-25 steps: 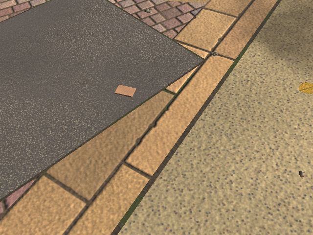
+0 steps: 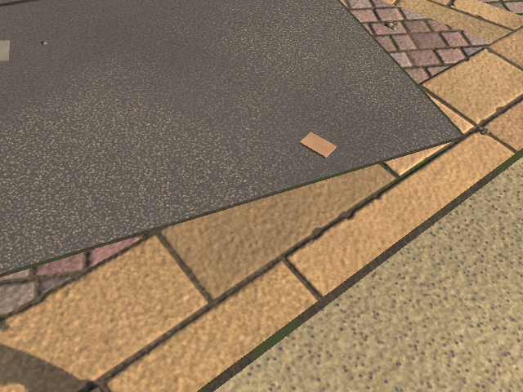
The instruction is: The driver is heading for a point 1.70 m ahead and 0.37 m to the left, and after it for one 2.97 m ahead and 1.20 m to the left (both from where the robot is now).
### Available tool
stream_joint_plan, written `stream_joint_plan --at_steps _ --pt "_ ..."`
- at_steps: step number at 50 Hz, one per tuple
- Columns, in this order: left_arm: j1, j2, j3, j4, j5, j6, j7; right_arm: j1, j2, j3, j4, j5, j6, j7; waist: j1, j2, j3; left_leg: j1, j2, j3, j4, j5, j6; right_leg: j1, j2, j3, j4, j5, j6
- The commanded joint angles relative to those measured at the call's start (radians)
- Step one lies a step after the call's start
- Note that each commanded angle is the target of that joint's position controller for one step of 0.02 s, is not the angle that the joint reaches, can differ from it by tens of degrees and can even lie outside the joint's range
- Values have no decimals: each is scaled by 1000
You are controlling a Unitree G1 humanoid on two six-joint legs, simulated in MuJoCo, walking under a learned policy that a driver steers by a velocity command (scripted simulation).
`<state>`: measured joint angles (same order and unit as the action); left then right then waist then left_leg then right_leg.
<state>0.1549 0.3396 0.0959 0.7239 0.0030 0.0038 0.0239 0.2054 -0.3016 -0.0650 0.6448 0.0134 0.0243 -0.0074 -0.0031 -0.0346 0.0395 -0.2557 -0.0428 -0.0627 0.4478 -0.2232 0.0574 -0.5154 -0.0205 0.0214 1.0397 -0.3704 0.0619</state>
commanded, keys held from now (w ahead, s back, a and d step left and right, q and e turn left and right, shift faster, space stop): w+q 0.68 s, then w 0.32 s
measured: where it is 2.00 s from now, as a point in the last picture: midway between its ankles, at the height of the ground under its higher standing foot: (117, 241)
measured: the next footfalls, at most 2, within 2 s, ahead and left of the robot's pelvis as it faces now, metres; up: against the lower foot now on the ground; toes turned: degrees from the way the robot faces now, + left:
right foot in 0.28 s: +0.17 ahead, -0.13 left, +0.00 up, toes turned +15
left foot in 0.76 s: +0.38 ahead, +0.23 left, +0.00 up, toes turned +29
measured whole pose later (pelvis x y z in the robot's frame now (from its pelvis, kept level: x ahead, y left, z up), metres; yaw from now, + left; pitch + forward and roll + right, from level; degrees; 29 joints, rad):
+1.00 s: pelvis +0.37 +0.15 +0.00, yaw +30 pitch +0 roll +1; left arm 0.19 0.32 0.04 0.76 -0.01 -0.08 0.00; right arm 0.30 -0.27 -0.05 0.70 0.00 -0.07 0.03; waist -0.02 -0.04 0.05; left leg -0.18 -0.10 0.01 0.34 -0.16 0.09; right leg -0.62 -0.14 0.04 1.07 -0.22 0.02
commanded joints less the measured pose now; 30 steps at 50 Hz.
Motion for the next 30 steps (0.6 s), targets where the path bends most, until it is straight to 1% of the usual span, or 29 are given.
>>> stream_joint_plan --at_steps 1,4,6,9,11,12,13,14,15,16,17,18,19,20,21,23,25,27,29,30 --pt "-79 84 20 -89 -9 -41 -9 11 -160 -40 -60 -3 -29 -15 -27 186 -61 173 232 -348 -250 -242 174 -150 -5 45 -141 101 -4" --pt "-111 63 11 -91 -8 -69 -22 38 -187 -48 -45 1 -40 -20 -42 183 -46 154 218 -344 -237 -204 169 -85 14 52 -318 141 -1" --pt "-124 57 7 -93 -13 -84 -31 51 -199 -52 -39 5 -43 -18 -50 185 -35 113 211 -357 -227 -210 171 -29 26 52 -396 139 -2" --pt "-130 63 6 -98 -25 -102 -42 65 -203 -52 -34 10 -42 -9 -51 184 -26 53 202 -408 -209 -247 170 66 44 51 -473 119 -15" --pt "-101 73 10 -93 -33 -114 -44 64 -193 -48 -32 11 -40 -6 -30 183 -27 19 192 -446 -189 -263 158 157 49 51 -525 131 -31" --pt "-68 72 13 -84 -35 -120 -43 52 -181 -44 -35 12 -38 -5 -2 175 -29 -11 174 -447 -163 -276 143 230 49 43 -579 169 -43" --pt "-23 74 16 -70 -33 -124 -40 44 -158 -36 -38 12 -36 -6 28 163 -37 -59 141 -436 -119 -288 119 331 42 36 -626 200 -55" --pt "55 96 26 -53 -27 -127 -32 39 -113 -23 -42 8 -39 -7 67 136 -67 -149 98 -395 -20 -310 80 476 -18 77 -647 183 -78" --pt "172 150 36 -36 -5 -126 -20 40 -34 1 -57 3 -43 -5 104 -12 -139 -306 10 -260 247 -381 19 668 -197 283 -701 5 -142" --pt "247 229 55 -3 18 -119 -31 29 -51 -1 -116 27 -55 -10 90 -218 -127 -517 -50 -138 484 -413 -7 700 -370 656 -824 -311 -263" --pt "179 171 40 -18 4 -118 -35 50 -132 -21 -94 26 -58 -12 66 -161 -44 -587 35 -133 617 -341 -22 636 -386 658 -841 -384 -275" --pt "142 114 23 -30 -8 -114 -29 46 -158 -32 -74 19 -55 -8 60 -135 8 -603 55 -117 666 -260 -32 596 -333 548 -841 -316 -247" --pt "109 87 12 -40 -7 -111 -24 62 -150 -35 -55 12 -52 -5 44 -104 8 -583 72 -97 687 -193 -43 571 -290 447 -843 -216 -220" --pt "94 69 4 -34 -6 -106 -21 43 -136 -34 -60 10 -52 1 42 -96 35 -590 94 -88 689 -138 -51 541 -271 367 -854 -104 -212" --pt "94 64 -1 -33 0 -106 -16 26 -115 -30 -65 11 -54 8 44 -94 38 -567 113 -75 693 -83 -57 505 -247 286 -872 -12 -202" --pt "108 66 -1 -22 7 -113 -13 4 -81 -21 -78 13 -57 17 51 -86 30 -558 122 -48 692 1 -74 482 -223 175 -890 133 -211" --pt "122 73 -1 -8 9 -113 -12 -24 -66 -16 -93 13 -56 20 56 -66 31 -567 125 -37 633 60 -90 481 -218 96 -899 236 -221" --pt "126 86 1 4 6 -108 -13 -58 -51 -9 -107 10 -58 27 62 -54 37 -547 129 -17 523 132 -97 485 -214 23 -899 329 -221" --pt "130 103 3 15 0 -103 -12 -110 -34 0 -120 8 -63 41 77 -48 52 -492 128 24 395 204 -90 470 -207 -47 -901 369 -212" --pt "145 112 5 24 -4 -100 -11 -143 -25 5 -130 7 -65 48 89 -41 63 -471 125 47 342 222 -81 472 -214 -69 -904 377 -209"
